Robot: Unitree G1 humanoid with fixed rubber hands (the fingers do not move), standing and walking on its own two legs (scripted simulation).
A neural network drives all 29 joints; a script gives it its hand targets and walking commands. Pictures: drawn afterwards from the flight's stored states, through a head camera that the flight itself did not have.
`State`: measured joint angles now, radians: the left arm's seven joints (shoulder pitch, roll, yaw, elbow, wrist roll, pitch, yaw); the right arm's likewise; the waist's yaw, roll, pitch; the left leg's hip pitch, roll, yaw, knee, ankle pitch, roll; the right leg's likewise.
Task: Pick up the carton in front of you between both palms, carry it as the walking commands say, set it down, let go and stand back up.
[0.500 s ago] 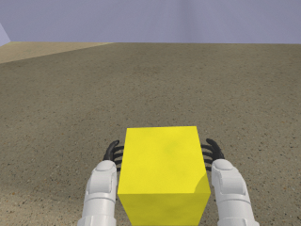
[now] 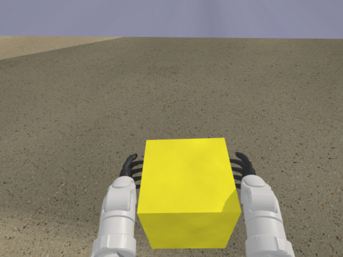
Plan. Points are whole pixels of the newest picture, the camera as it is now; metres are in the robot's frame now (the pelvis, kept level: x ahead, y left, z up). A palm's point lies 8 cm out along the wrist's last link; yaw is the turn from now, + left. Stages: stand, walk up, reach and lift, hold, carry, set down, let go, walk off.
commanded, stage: set down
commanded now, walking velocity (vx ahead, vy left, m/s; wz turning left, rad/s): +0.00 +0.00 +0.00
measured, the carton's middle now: (186, 195) +0.32 -0.01 -0.05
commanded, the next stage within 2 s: none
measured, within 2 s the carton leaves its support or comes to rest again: neither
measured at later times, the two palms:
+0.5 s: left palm (152, 203) +0.35 +0.11 -0.16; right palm (244, 202) +0.35 -0.19 -0.17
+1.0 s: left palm (163, 206) +0.40 +0.09 -0.30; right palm (240, 211) +0.38 -0.21 -0.31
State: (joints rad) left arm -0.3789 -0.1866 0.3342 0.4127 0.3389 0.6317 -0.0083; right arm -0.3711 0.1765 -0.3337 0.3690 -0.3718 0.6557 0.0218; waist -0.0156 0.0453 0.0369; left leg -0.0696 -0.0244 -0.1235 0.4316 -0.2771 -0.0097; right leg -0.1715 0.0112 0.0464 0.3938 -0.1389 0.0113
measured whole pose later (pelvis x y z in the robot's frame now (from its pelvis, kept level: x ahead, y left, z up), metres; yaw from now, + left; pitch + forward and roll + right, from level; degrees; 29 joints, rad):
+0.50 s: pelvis -0.04 -0.01 -0.08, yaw +1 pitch +32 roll +3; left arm -0.57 -0.18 0.37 0.49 0.19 0.14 0.09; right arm -0.61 0.07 -0.39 0.50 -0.25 0.18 0.03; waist -0.04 0.04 -0.05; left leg -1.15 -0.09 -0.10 0.97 -0.39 -0.04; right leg -1.26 0.03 0.11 0.93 -0.23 0.03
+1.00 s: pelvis -0.07 -0.01 -0.22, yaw +4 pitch +45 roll +5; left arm -0.94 -0.09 0.46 0.70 0.20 0.24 0.10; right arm -0.92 -0.01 -0.46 0.63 -0.28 0.30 0.00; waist -0.07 0.08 -0.19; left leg -1.77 -0.15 -0.08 1.55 -0.56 -0.07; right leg -1.90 0.06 0.14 1.50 -0.38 0.05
